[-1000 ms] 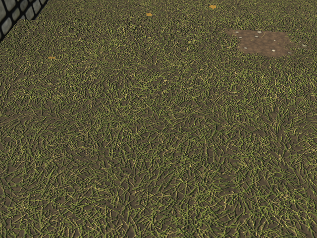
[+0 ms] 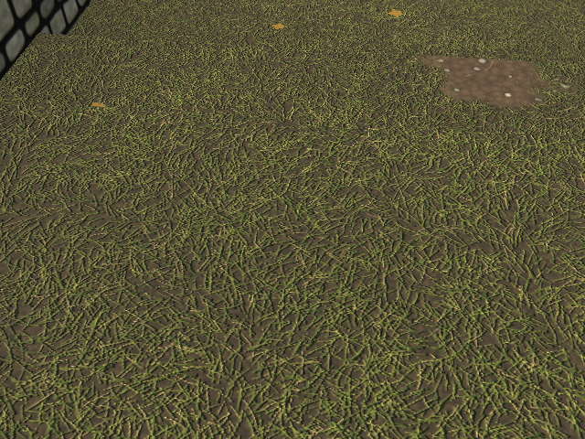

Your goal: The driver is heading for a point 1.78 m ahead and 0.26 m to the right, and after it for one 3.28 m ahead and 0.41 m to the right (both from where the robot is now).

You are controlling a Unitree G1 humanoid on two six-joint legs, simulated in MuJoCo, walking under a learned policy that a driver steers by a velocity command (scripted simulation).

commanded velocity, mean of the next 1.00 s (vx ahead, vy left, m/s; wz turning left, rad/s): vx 0.25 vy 0.00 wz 0.00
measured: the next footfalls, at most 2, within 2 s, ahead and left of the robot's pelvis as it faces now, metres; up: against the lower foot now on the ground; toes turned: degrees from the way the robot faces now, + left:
right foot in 0.66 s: +0.20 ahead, -0.14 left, +0.00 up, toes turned -6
left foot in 1.18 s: +0.55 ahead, +0.03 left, +0.00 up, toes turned +5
